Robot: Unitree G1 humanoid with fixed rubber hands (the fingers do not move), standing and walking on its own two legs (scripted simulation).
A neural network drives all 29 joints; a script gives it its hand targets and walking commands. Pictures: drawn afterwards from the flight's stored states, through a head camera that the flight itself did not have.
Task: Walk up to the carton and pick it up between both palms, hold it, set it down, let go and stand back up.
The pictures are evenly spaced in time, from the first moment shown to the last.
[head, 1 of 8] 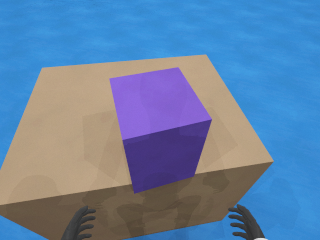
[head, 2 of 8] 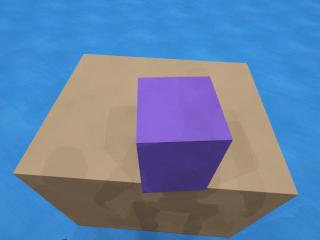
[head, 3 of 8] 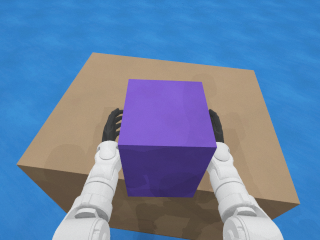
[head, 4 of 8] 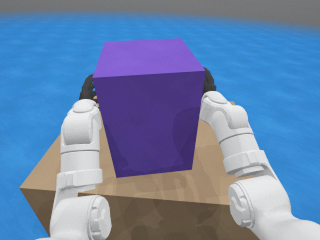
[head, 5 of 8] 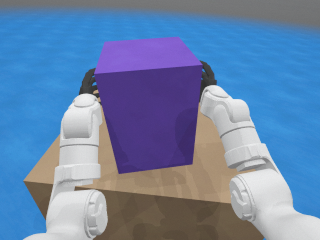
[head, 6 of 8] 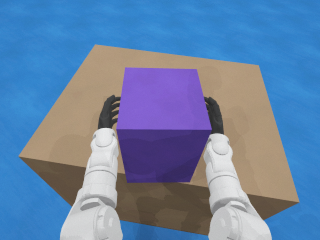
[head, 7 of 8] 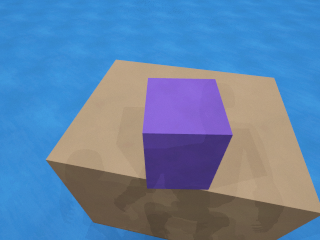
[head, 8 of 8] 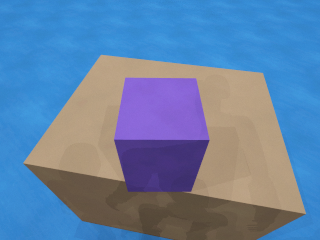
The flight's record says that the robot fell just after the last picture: no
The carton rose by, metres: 0.21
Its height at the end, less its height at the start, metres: +0.00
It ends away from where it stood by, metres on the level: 0.05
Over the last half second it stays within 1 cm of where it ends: yes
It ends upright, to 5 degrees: yes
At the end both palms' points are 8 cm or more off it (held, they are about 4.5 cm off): yes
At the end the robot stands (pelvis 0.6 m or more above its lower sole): yes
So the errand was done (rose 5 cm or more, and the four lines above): yes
